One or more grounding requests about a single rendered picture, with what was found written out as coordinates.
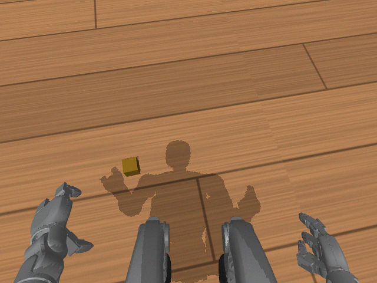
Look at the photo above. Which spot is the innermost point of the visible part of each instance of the left robot hand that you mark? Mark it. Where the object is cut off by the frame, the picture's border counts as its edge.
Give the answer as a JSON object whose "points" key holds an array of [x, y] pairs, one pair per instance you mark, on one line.
{"points": [[57, 212]]}

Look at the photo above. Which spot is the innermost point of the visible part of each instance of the right robot arm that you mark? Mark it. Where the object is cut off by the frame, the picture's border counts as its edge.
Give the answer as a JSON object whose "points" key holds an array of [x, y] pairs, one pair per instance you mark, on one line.
{"points": [[341, 277]]}

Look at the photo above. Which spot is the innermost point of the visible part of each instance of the cube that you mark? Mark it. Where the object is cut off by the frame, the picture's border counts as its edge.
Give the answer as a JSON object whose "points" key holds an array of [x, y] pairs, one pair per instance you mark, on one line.
{"points": [[131, 166]]}

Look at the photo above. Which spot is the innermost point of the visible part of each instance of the right robot hand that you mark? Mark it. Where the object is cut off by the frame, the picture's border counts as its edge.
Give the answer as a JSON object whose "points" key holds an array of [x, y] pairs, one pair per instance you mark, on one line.
{"points": [[328, 255]]}

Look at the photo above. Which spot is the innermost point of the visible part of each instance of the left robot arm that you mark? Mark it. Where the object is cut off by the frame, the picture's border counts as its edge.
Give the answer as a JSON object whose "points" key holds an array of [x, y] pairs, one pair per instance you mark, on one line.
{"points": [[43, 260]]}

